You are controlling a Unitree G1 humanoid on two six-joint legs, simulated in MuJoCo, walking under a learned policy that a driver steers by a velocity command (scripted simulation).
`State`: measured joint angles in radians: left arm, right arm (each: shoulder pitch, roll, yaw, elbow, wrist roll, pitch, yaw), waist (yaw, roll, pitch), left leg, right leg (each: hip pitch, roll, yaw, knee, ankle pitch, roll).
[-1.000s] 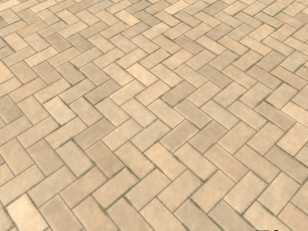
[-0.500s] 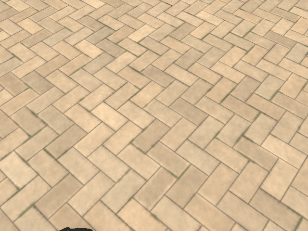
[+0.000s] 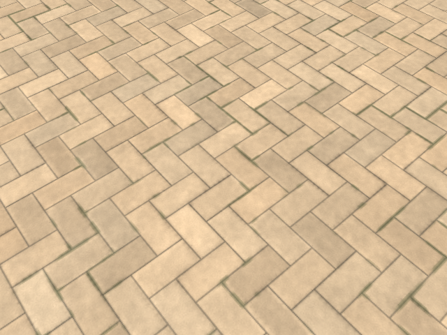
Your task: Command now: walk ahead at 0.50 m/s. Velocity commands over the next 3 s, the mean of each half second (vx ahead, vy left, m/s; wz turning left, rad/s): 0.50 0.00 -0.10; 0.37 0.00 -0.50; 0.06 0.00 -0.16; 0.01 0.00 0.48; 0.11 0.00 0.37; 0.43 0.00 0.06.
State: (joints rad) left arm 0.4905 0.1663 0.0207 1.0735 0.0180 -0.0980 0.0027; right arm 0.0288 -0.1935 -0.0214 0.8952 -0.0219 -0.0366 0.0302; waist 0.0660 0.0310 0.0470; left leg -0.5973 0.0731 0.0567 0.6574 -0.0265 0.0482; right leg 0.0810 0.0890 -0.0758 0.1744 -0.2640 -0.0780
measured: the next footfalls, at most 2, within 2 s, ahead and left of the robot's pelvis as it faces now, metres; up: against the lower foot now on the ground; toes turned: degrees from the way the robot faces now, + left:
left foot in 0.10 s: +0.23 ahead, +0.10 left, +0.00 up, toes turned +4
right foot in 0.68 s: +0.50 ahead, -0.07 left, +0.00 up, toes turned -15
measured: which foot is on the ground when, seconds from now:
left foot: up 0.00-0.08, down 0.10-0.70, up 0.72-1.00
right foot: down 0.00-0.12, up 0.14-0.66, down 0.68-1.00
